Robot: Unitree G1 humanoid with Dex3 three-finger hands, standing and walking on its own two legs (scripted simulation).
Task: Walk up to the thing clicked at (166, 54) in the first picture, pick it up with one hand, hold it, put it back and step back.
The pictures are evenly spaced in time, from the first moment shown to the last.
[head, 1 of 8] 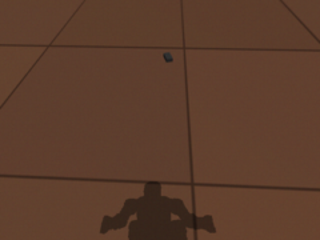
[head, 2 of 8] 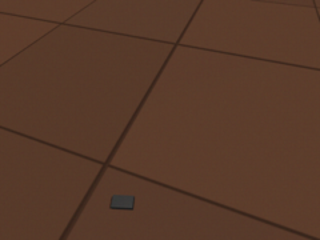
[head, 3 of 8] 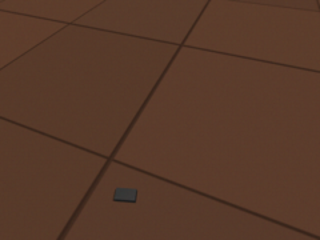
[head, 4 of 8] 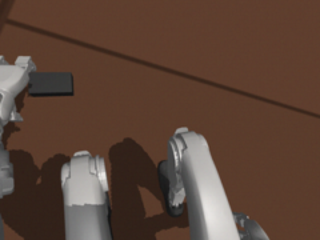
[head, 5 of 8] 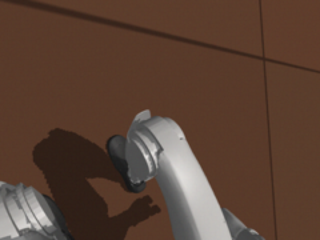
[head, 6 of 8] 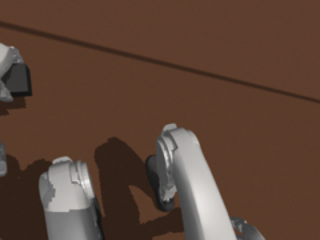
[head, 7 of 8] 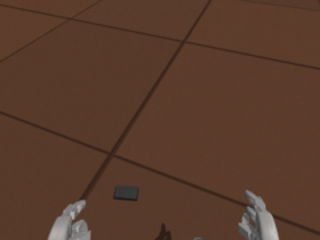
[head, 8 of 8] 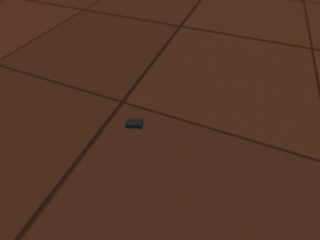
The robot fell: no
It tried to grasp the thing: yes
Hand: left
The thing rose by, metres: 0.68
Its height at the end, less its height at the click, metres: +0.00
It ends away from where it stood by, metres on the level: 0.01
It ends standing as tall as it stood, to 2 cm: yes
